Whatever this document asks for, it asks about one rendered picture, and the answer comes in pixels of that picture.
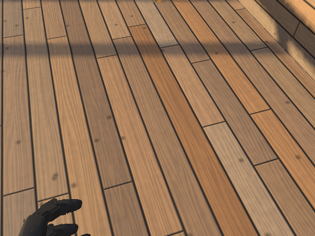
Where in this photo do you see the robot left hand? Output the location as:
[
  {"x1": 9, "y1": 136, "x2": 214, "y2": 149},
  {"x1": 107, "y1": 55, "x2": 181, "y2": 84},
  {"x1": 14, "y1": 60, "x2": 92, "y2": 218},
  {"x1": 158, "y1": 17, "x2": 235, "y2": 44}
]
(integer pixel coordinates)
[{"x1": 19, "y1": 198, "x2": 91, "y2": 236}]

